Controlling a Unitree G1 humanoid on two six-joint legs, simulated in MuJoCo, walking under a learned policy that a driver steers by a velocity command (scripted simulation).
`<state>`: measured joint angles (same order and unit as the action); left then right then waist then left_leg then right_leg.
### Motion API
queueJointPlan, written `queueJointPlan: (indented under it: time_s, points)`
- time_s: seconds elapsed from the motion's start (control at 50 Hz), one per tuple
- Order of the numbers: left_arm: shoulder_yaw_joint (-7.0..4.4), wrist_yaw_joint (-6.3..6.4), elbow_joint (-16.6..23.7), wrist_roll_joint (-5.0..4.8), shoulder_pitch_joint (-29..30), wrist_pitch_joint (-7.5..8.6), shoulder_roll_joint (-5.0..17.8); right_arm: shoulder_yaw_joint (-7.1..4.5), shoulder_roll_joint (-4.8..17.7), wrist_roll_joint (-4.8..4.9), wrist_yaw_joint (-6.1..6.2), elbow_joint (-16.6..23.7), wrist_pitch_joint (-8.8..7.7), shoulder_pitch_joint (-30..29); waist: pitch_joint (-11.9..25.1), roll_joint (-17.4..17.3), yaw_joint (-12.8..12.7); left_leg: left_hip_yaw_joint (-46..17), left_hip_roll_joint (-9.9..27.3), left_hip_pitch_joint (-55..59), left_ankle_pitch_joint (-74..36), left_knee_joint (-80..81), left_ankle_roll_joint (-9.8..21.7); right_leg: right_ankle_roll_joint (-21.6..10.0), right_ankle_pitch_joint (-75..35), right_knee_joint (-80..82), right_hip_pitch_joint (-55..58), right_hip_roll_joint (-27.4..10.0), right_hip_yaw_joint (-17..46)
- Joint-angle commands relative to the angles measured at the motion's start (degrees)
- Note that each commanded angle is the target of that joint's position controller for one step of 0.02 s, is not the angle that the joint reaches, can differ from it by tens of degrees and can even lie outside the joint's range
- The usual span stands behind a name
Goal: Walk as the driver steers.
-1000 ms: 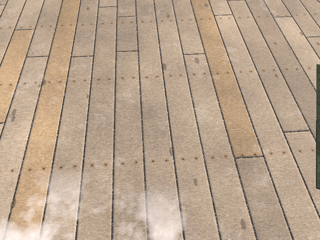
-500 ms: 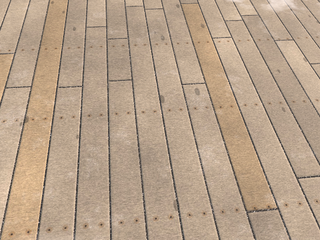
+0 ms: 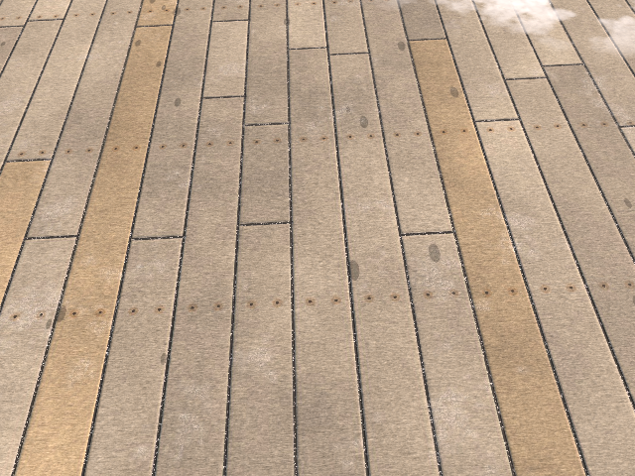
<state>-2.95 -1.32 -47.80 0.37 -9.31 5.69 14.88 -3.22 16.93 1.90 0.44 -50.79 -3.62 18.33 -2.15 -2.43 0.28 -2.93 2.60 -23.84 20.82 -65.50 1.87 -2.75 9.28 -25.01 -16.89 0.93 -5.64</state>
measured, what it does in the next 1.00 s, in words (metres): walks ahead, turning left: left foot, then right foot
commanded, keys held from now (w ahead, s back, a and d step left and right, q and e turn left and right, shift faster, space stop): w+q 1.00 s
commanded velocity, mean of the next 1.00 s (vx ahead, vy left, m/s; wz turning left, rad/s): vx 0.50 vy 0.00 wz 0.54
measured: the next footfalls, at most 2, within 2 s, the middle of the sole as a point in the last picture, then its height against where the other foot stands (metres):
left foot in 0.40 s outside the picture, level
right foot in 0.88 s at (304, 378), level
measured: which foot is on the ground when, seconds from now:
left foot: up 0.00-0.38, down 0.40-0.90, up 0.92-1.00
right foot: down 0.00-0.40, up 0.42-0.86, down 0.88-1.00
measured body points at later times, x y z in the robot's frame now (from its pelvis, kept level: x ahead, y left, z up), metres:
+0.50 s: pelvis +0.26 +0.08 -0.01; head +0.30 +0.10 +0.44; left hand +0.28 +0.37 -0.14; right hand +0.48 -0.15 -0.11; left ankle +0.31 +0.16 -0.74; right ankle +0.17 -0.10 -0.63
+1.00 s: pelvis +0.55 +0.12 -0.01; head +0.57 +0.14 +0.44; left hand +0.55 +0.44 -0.10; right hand +0.76 -0.08 -0.12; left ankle +0.38 +0.17 -0.65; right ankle +0.66 +0.06 -0.74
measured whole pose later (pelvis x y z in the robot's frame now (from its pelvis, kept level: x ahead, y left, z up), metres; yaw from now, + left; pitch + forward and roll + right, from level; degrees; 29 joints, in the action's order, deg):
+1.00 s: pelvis +0.55 +0.12 -0.01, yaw +34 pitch +2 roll -1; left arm -3.5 -1.2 -43.3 0.2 -6.6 6.4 15.6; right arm -4.0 17.0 1.5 1.2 -41.9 -1.3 20.0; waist -1.0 -1.8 1.6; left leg -7.1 -2.5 -20.2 25.5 -65.9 1.4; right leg -1.1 9.3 -28.6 -20.6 1.9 -1.6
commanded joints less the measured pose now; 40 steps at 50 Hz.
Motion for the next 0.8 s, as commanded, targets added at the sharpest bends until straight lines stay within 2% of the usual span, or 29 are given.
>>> queueJointPlan:
  time_s: [0.02, 0.04, 0.06, 0.1, 0.18, 0.22, 0.24, 0.28, 0.32, 0.34, 0.36, 0.38, 0.4, 0.42, 0.44, 0.46, 0.48, 0.5, 0.52, 0.54, 0.58, 0.62, 0.7, 0.76, 0.8]
  points:
    - [-1.25, 0.08, 0.9, 0.33, -1.0, 1.31, 4.2, -1.68, 3.8, 0.07, 0.35, 3.3, 0.78, 1.3, 2.7, 7.3, -0.5, -3.6, 5.5, -9.6, -5.2, -0.8, 0.1, -7.1, -5.5, 16.3, 9.6, -14.7, 13.2]
    - [-1.69, 0.27, 0.4, 0.54, -0.5, 1.60, 6.4, -1.56, 2.7, 0.20, 0.35, 4.3, 1.43, 1.1, 1.9, 8.5, 0.7, -3.7, 5.8, -10.6, -6.8, 0.2, -0.5, -8.3, -6.9, 17.5, 8.0, -16.6, 11.8]
    - [-1.91, 0.39, 0.1, 0.30, -0.5, 1.82, 6.7, -1.42, 2.5, -0.12, 0.36, 5.0, 1.92, -0.1, 0.6, 7.1, 0.5, -3.9, 6.4, -12.1, -8.1, 1.8, -1.1, -8.8, -9.1, 18.3, 7.6, -16.7, 10.1]
    - [-2.27, 1.03, -0.7, 0.62, -1.2, 1.59, 7.6, -1.56, 2.5, -0.44, 0.13, 6.2, 1.91, -2.7, -0.4, 5.2, 0.1, -3.9, 6.2, -14.6, -13.4, 7.6, -1.8, -8.5, -10.1, 19.0, 8.8, -15.8, 6.0]
    - [-2.63, 1.88, -1.4, 0.22, -2.6, 0.79, 9.4, -0.79, 0.9, -0.74, -1.44, 8.7, 1.17, -9.8, -1.8, 4.3, -2.5, 0.9, 5.1, -13.1, -23.4, 21.1, -1.4, -7.0, -13.3, 19.3, 11.0, -14.4, -1.3]
    - [-2.79, 2.13, -2.2, -0.27, -5.3, 0.14, 9.6, -0.60, 0.8, -0.77, -2.16, 10.5, 1.09, -13.9, -3.0, 3.1, -4.3, 2.7, 4.3, -14.7, -23.8, 25.1, -0.6, -6.4, -15.3, 18.4, 15.1, -14.9, -3.3]
    - [-3.05, 2.13, -2.7, -0.48, -6.2, -0.32, 10.5, -0.38, 0.3, -0.67, -2.50, 11.6, 1.15, -15.3, -3.4, 4.0, -4.7, 3.3, 4.3, -15.2, -23.0, 26.6, -0.2, -6.5, -15.7, 17.7, 17.1, -16.1, -3.4]
    - [-3.35, 2.17, -3.2, -1.07, -7.3, -1.34, 11.0, -0.59, 1.2, -0.63, -3.17, 13.4, 1.25, -17.2, -3.9, 4.0, -4.6, 4.5, 3.4, -16.3, -20.0, 28.6, 1.0, -5.6, -20.6, 15.2, 21.6, -17.5, -4.6]
    - [-3.79, 2.38, -2.9, -1.51, -6.3, -2.24, 12.4, -1.26, 2.4, -0.64, -3.67, 14.4, 1.56, -16.1, -1.9, 5.5, -2.6, 7.2, 0.8, -12.2, -14.5, 29.4, 2.9, -4.5, -35.3, 9.6, 24.3, -17.9, -6.2]
    - [-4.08, 2.58, -2.6, -1.74, -5.6, -2.65, 13.3, -1.94, 3.6, -0.66, -3.72, 14.4, 1.79, -13.8, 0.3, 6.7, -0.8, 8.7, -1.2, -8.2, -11.6, 29.1, 4.1, -3.9, -44.4, 4.8, 24.9, -17.9, -6.8]
    - [-4.25, 2.71, -2.3, -1.90, -4.8, -3.15, 13.8, -3.05, 5.5, -0.49, -3.64, 13.4, 2.01, -8.5, 3.4, 7.3, 2.4, 10.0, -3.6, -1.4, -9.6, 29.5, 5.6, -3.2, -50.5, -3.2, 24.2, -17.2, -7.5]
    - [-4.00, 2.82, -1.9, -2.14, -3.6, -3.43, 13.4, -4.82, 8.3, -0.33, -3.05, 11.1, 2.13, 0.6, 7.9, 6.1, 7.6, 9.9, -6.1, 11.6, -12.9, 33.5, 7.8, -1.3, -48.2, -15.3, 19.2, -15.0, -8.8]
    - [-2.91, 2.80, -0.8, -0.61, -4.7, -2.94, 10.6, -6.72, 13.4, -0.23, -1.69, 9.3, 2.83, 8.6, 12.9, -1.4, 10.1, -2.6, 0.9, 28.5, -12.5, 35.1, 11.1, 1.4, -27.4, -33.2, 4.6, -12.2, -8.9]
    - [-0.39, 1.97, 2.9, 0.34, -8.9, -1.02, 2.7, -7.13, 18.6, -0.14, -1.64, 10.9, 2.11, 4.5, 18.1, -14.9, 2.5, -38.3, 15.1, 45.6, -2.6, 43.6, 23.6, 4.8, 22.7, -53.6, -21.2, 1.6, -1.5]
    - [-1.26, 0.92, 3.3, -1.68, -3.2, 1.49, 8.1, -5.34, 12.9, -0.80, -2.15, 12.1, 1.21, 5.8, 21.8, -5.9, 6.6, -44.1, 16.7, 47.2, 1.9, 50.0, 22.8, 3.2, 23.6, -57.2, -27.7, 0.0, 11.2]
    - [-1.71, 0.41, 4.8, -3.54, 1.5, 2.63, 9.9, -4.43, 9.8, -1.28, -2.25, 11.8, 0.35, 3.9, 13.8, -3.3, 6.6, -34.9, 15.0, 41.4, -2.0, 50.1, 19.5, 1.4, 18.6, -54.9, -30.7, -2.7, 10.9]
    - [-1.52, 0.76, 4.5, -2.73, 1.4, 3.06, 8.9, -3.98, 8.4, -1.07, -2.34, 12.1, -0.20, 0.3, 8.8, 2.4, 3.5, -27.6, 12.3, 32.6, -9.1, 49.8, 17.1, 1.0, 14.0, -48.8, -28.0, -5.4, 10.9]
    - [-1.95, 1.26, 3.7, -0.98, 1.2, 2.74, 9.2, -3.33, 6.3, -1.03, -2.14, 12.7, -0.32, -3.0, 6.4, 3.3, 1.6, -22.2, 10.0, 26.0, -15.0, 50.3, 15.5, 1.4, 11.3, -43.5, -24.1, -7.2, 10.6]
    - [-2.20, 1.22, 3.5, -0.47, 0.1, 2.14, 9.5, -3.01, 6.1, -1.68, -1.91, 13.5, -0.46, -4.4, 5.3, 1.1, -0.1, -19.6, 8.8, 21.0, -22.8, 50.7, 15.4, 2.0, 9.8, -41.5, -20.1, -7.9, 10.9]
    - [-2.34, 1.15, 3.6, -0.19, -1.0, 1.39, 9.3, -3.07, 6.4, -1.75, -1.67, 13.8, -0.47, -5.1, 5.5, 0.7, -1.1, -18.9, 8.3, 18.6, -23.8, 51.9, 15.7, 3.0, 8.9, -39.2, -18.3, -8.0, 10.8]
    - [-2.11, 1.28, 3.9, 0.32, 0.0, 0.28, 7.7, -3.33, 7.5, -1.28, -0.95, 13.7, -0.63, -4.2, 4.4, 1.5, -1.4, -15.2, 6.7, 14.4, -26.6, 53.1, 15.4, 4.9, 5.9, -33.9, -17.2, -7.4, 9.4]
    - [-1.63, 1.45, 5.5, 0.56, 4.3, -0.17, 6.6, -3.70, 8.8, -1.03, -0.15, 13.3, -0.53, -2.3, 2.6, 1.1, -0.1, -13.0, 5.3, 12.8, -26.7, 53.4, 14.5, 6.5, -0.3, -25.8, -18.7, -6.3, 8.9]
    - [-0.88, 0.90, 8.0, -0.15, 11.8, 0.24, 5.1, -3.82, 8.9, -0.85, 0.49, 12.4, 0.04, 0.5, 1.4, -1.9, 3.0, -11.6, 2.5, 10.3, -17.8, 52.8, 10.9, 6.7, -13.4, -10.0, -14.2, -3.0, 8.7]
    - [-1.07, 0.27, 9.6, -0.71, 14.9, 0.90, 6.2, -3.86, 8.7, -0.52, 0.56, 11.1, 0.37, 2.9, 1.1, -2.8, 4.1, -14.9, 3.9, 12.8, -15.6, 50.2, 10.1, 5.8, -14.5, -5.3, -12.8, -1.9, 9.7]
    - [-1.49, -0.20, 10.0, -0.75, 14.8, 1.48, 7.4, -3.79, 8.2, -0.48, 0.85, 10.8, 0.79, 3.4, 1.4, -3.3, 3.7, -18.1, 5.1, 16.3, -15.1, 46.8, 9.6, 4.9, -11.5, -2.8, -12.1, -1.4, 10.6]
